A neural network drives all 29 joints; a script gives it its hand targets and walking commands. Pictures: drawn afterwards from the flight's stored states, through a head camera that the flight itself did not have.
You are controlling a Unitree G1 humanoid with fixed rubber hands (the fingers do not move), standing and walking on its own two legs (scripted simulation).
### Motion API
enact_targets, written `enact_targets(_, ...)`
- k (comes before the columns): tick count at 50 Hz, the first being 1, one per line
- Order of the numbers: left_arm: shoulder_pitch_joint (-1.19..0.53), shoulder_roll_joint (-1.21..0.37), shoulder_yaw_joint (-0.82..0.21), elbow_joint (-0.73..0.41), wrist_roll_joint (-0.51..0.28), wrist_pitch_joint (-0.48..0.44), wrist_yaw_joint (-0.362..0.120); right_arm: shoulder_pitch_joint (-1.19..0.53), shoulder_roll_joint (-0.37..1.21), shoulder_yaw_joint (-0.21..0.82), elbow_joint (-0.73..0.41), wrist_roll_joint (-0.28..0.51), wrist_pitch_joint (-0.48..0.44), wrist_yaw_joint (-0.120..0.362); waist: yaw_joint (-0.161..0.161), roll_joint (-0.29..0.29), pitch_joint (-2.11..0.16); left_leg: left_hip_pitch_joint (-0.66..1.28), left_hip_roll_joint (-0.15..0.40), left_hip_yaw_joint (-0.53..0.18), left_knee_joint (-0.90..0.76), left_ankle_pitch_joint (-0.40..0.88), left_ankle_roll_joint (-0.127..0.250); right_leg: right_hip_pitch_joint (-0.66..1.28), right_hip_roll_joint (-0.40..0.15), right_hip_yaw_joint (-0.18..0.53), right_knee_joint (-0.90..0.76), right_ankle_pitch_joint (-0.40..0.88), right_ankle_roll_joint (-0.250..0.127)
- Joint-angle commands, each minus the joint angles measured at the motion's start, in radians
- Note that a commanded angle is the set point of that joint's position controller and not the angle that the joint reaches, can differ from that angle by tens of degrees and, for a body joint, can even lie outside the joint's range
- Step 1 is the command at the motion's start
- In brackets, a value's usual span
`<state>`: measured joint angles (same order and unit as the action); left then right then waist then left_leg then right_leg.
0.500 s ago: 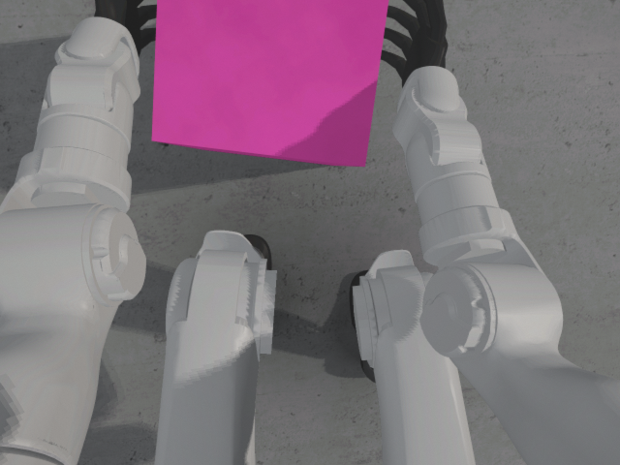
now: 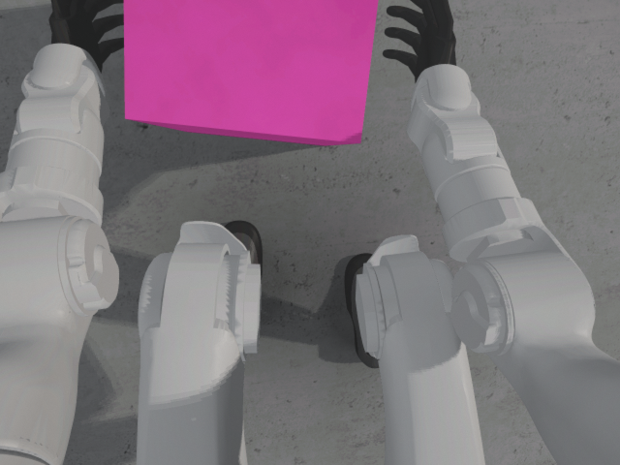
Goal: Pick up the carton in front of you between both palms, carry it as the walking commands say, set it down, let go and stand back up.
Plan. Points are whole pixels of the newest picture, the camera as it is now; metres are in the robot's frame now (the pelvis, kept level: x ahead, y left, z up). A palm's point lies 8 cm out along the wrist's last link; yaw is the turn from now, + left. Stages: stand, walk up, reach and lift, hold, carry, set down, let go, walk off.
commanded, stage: set down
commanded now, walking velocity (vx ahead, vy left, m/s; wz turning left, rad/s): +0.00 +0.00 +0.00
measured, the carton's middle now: (258, 48) +0.51 +0.12 -0.25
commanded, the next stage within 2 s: let go in 1.20 s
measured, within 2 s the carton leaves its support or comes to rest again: neither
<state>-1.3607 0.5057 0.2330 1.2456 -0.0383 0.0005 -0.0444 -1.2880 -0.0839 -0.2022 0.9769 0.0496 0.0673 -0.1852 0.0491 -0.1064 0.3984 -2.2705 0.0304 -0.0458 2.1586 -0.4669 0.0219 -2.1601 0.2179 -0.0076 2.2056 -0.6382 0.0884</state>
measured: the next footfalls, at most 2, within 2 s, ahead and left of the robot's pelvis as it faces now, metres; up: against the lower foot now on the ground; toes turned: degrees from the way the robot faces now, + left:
none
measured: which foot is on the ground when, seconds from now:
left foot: down 0.00-1.00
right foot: down 0.00-1.00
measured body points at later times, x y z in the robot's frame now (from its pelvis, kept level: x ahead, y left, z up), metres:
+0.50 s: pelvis +0.00 +0.01 +0.06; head +0.33 +0.10 +0.35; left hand +0.50 +0.33 -0.09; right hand +0.52 -0.05 -0.08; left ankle +0.14 +0.12 -0.34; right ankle +0.11 -0.11 -0.34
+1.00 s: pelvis +0.03 +0.02 +0.19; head +0.34 +0.09 +0.51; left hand +0.50 +0.33 +0.06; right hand +0.52 -0.07 +0.07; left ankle +0.14 +0.12 -0.34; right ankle +0.11 -0.11 -0.34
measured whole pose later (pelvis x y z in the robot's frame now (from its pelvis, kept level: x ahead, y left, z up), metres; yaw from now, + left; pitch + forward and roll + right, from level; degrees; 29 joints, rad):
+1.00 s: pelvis +0.03 +0.02 +0.19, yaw +3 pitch +44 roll -5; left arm -1.04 0.46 0.23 0.85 -0.03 0.15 -0.15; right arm -0.88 0.00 -0.25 0.55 0.01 0.19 -0.21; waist 0.00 -0.04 -0.02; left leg -1.88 -0.03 -0.04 1.50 -0.39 0.03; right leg -1.76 0.11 0.03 1.52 -0.53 0.06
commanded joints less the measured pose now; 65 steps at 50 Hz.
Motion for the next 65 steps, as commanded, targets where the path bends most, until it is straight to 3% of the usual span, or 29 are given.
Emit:
enact_targets(1, -0.269, 0.194, -0.096, -0.174, -0.125, -0.056, -0.003, -0.163, -0.067, 0.084, -0.124, 0.099, -0.03, -0.017, 0.06, 0.107, -1.074, 0.739, 0.017, -0.017, -0.164, 0.274, 0.0, 0.282, -0.079, -0.062, -0.172, 0.219, -0.012)
enact_targets(4, -0.347, 0.262, -0.119, -0.189, -0.181, -0.043, -0.024, -0.203, -0.106, 0.108, -0.107, 0.153, -0.008, -0.006, 0.046, 0.086, -1.088, 0.784, 0.025, -0.006, -0.152, 0.245, 0.006, 0.248, -0.095, -0.06, -0.202, 0.154, -0.01)
enact_targets(5, -0.292, 0.234, -0.111, -0.152, -0.187, -0.033, -0.033, -0.221, -0.079, 0.121, -0.143, 0.156, 0.004, -0.002, 0.122, 0.13, -1.085, 0.757, 0.026, -0.004, -0.142, 0.236, 0.006, 0.263, -0.099, -0.053, -0.182, 0.154, -0.009)
enact_targets(7, -0.31, 0.253, -0.142, -0.172, -0.208, -0.024, -0.046, -0.196, -0.105, 0.079, -0.186, 0.174, 0.008, -0.013, 0.026, 0.127, -1.149, 0.821, 0.036, -0.019, -0.157, 0.238, 0.004, 0.271, -0.103, -0.074, -0.198, 0.164, -0.009)
enact_targets(8, -0.273, 0.251, -0.113, -0.24, -0.207, -0.02, -0.047, -0.191, -0.1, 0.132, -0.261, 0.17, 0.009, -0.007, 0.132, 0.146, -1.229, 0.896, 0.02, 0.005, -0.162, 0.311, 0.004, 0.296, -0.098, -0.061, -0.203, 0.192, -0.008)
enact_targets(9, -0.274, 0.279, -0.137, -0.183, -0.209, -0.01, -0.048, -0.19, -0.1, 0.109, -0.228, 0.177, 0.008, -0.01, 0.067, 0.092, -1.229, 0.886, 0.027, -0.013, -0.163, 0.31, 0.012, 0.339, -0.098, -0.086, -0.197, 0.198, -0.002)
enact_targets(11, -0.275, 0.235, -0.126, -0.246, -0.209, 0.01, -0.053, -0.168, -0.129, 0.058, -0.311, 0.141, 0.015, -0.025, 0.049, 0.174, -1.337, 1.008, 0.014, 0.0, -0.166, 0.364, -0.001, 0.331, -0.091, -0.088, -0.218, 0.227, -0.003)
enact_targets(12, -0.243, 0.329, -0.107, -0.201, -0.168, 0.02, -0.061, -0.146, -0.086, 0.081, -0.287, 0.14, 0.036, -0.033, 0.109, 0.134, -1.314, 0.974, 0.015, 0.002, -0.169, 0.317, 0.018, 0.313, -0.104, -0.09, -0.223, 0.159, 0.006)
enact_targets(14, -0.228, 0.259, -0.114, -0.267, -0.178, 0.046, -0.057, -0.11, -0.103, 0.052, -0.331, 0.108, 0.049, -0.048, 0.026, 0.128, -1.385, 1.032, 0.0, 0.006, -0.201, 0.303, -0.001, 0.322, -0.084, -0.104, -0.27, 0.155, -0.002)
enact_targets(15, -0.23, 0.287, -0.089, -0.304, -0.137, 0.053, -0.06, -0.108, -0.07, 0.062, -0.375, 0.129, 0.057, -0.061, 0.073, 0.211, -1.402, 1.042, 0.01, 0.012, -0.222, 0.277, 0.005, 0.344, -0.083, -0.083, -0.285, 0.145, -0.011)
enact_targets(20, -0.172, 0.185, -0.074, -0.305, -0.07, 0.101, -0.068, -0.066, -0.052, -0.03, -0.406, 0.043, 0.087, -0.059, 0.04, 0.261, -1.342, 1.093, -0.029, 0.027, -0.317, 0.223, -0.013, 0.268, -0.064, -0.109, -0.359, 0.086, -0.012)
enact_targets(24, -0.106, 0.135, -0.075, -0.409, -0.085, 0.111, -0.065, 0.02, -0.053, -0.073, -0.34, 0.007, 0.092, -0.056, -0.035, 0.261, -1.298, 1.103, -0.037, -0.03, -0.43, 0.116, -0.023, 0.249, -0.073, -0.134, -0.395, 0.085, -0.023)
enact_targets(33, 0.031, 0.105, -0.013, -0.384, -0.026, 0.119, -0.076, 0.139, 0.0, -0.053, -0.378, -0.028, 0.083, -0.028, 0.01, 0.225, -1.283, 1.137, -0.063, -0.003, -0.566, 0.227, -0.023, 0.287, -0.08, -0.106, -0.583, 0.129, -0.016)
enact_targets(34, 0.002, 0.105, -0.004, -0.369, -0.022, 0.117, -0.078, 0.115, 0.008, -0.063, -0.371, -0.064, 0.078, -0.033, -0.038, 0.185, -1.262, 1.041, -0.065, 0.02, -0.573, 0.219, -0.022, 0.36, -0.083, -0.095, -0.609, 0.156, -0.025)
enact_targets(39, 0.018, 0.129, 0.03, -0.439, 0.022, 0.112, -0.077, 0.131, 0.016, -0.057, -0.437, -0.033, 0.09, -0.023, 0.055, 0.288, -1.391, 1.215, -0.065, 0.044, -0.625, 0.358, -0.025, 0.399, -0.077, -0.08, -0.676, 0.196, -0.014)
enact_targets(41, 0.029, 0.115, 0.019, -0.5, -0.009, 0.111, -0.084, 0.21, 0.026, -0.033, -0.502, -0.02, 0.082, -0.027, -0.009, 0.22, -1.469, 1.375, -0.057, 0.024, -0.631, 0.444, -0.017, 0.352, -0.064, -0.1, -0.717, 0.22, 0.005)
enact_targets(45, 0.112, 0.086, 0.006, -0.502, 0.005, 0.136, -0.102, 0.235, 0.03, -0.052, -0.471, -0.05, 0.109, -0.032, 0.003, 0.205, -1.407, 1.318, -0.078, 0.027, -0.742, 0.327, -0.028, 0.486, -0.073, -0.101, -0.789, 0.179, 0.002)
enact_targets(46, 0.147, 0.131, 0.078, -0.462, 0.024, 0.132, -0.102, 0.218, 0.039, -0.03, -0.561, -0.025, 0.107, -0.027, 0.009, 0.126, -1.396, 1.308, -0.071, 0.033, -0.756, 0.334, -0.016, 0.519, -0.074, -0.091, -0.817, 0.208, 0.018)
enact_targets(47, 0.129, 0.074, -0.002, -0.547, -0.007, 0.129, -0.108, 0.238, 0.024, -0.076, -0.559, -0.047, 0.1, -0.029, -0.009, 0.242, -1.449, 1.361, -0.073, 0.026, -0.772, 0.403, -0.026, 0.549, -0.078, -0.087, -0.815, 0.267, -0.004)
enact_targets(49, 0.12, 0.061, -0.003, -0.5, 0.0, 0.136, -0.107, 0.292, 0.054, -0.021, -0.519, -0.018, 0.107, -0.012, 0.026, 0.236, -1.418, 1.477, -0.067, 0.014, -0.814, 0.407, -0.02, 0.483, -0.069, -0.094, -0.864, 0.227, 0.013)
enact_targets(53, 0.181, 0.105, 0.062, -0.515, 0.048, 0.116, -0.115, 0.34, 0.082, -0.022, -0.549, -0.053, 0.09, -0.012, -0.004, 0.173, -1.387, 1.474, -0.071, 0.016, -0.859, 0.469, -0.008, 0.574, -0.08, -0.063, -0.945, 0.278, 0.007)
enact_targets(54, 0.186, 0.064, 0.041, -0.511, 0.044, 0.119, -0.121, 0.314, 0.022, -0.065, -0.517, -0.081, 0.098, -0.007, -0.027, 0.258, -1.386, 1.418, -0.074, 0.03, -0.914, 0.439, -0.029, 0.689, -0.085, -0.058, -0.966, 0.309, -0.015)
enact_targets(55, 0.204, 0.067, 0.04, -0.519, 0.016, 0.109, -0.116, 0.354, 0.082, -0.012, -0.53, -0.056, 0.096, -0.001, -0.009, 0.171, -1.421, 1.501, -0.075, 0.005, -0.932, 0.507, -0.017, 0.676, -0.072, -0.074, -0.968, 0.33, 0.003)
enact_targets(60, 0.225, 0.075, 0.044, -0.49, 0.066, 0.104, -0.132, 0.409, 0.079, -0.019, -0.525, -0.051, 0.09, 0.007, 0.014, 0.216, -1.297, 1.575, -0.065, 0.014, -1.001, 0.504, -0.003, 0.649, -0.1, -0.041, -1.083, 0.306, 0.009)
enact_targets(61, 0.203, 0.054, 0.046, -0.475, 0.034, 0.099, -0.137, 0.369, 0.081, -0.046, -0.494, -0.079, 0.085, 0.01, -0.043, 0.184, -1.295, 1.569, -0.072, -0.004, -1.045, 0.439, -0.006, 0.704, -0.093, -0.057, -1.1, 0.302, -0.002)
enact_targets(62, 0.249, 0.077, 0.051, -0.495, 0.058, 0.092, -0.137, 0.386, 0.062, -0.016, -0.573, -0.066, 0.085, 0.006, 0.019, 0.219, -1.358, 1.61, -0.066, 0.016, -1.065, 0.452, -0.007, 0.773, -0.107, -0.036, -1.113, 0.312, 0.001)
enact_targets(63, 0.218, 0.052, 0.056, -0.474, 0.06, 0.092, -0.129, 0.37, 0.045, -0.073, -0.552, -0.094, 0.072, 0.007, -0.033, 0.193, -1.33, 1.595, -0.064, 0.004, -1.066, 0.447, -0.013, 0.75, -0.104, -0.048, -1.127, 0.33, 0.001)
enact_targets(64, 0.28, 0.023, 0.076, -0.481, 0.077, 0.088, -0.132, 0.42, 0.058, -0.041, -0.474, -0.114, 0.08, 0.012, 0.015, 0.212, -1.302, 1.622, -0.07, 0.013, -1.091, 0.544, -0.015, 0.754, -0.106, -0.017, -1.178, 0.347, -0.006)
enact_targets(65, 0.315, 0.079, 0.113, -0.447, 0.111, 0.094, -0.127, 0.458, 0.075, -0.038, -0.496, -0.122, 0.08, 0.011, -0.021, 0.149, -1.323, 1.656, -0.064, 0.004, -1.1, 0.553, -0.005, 0.781, -0.096, -0.043, -1.171, 0.345, 0.003)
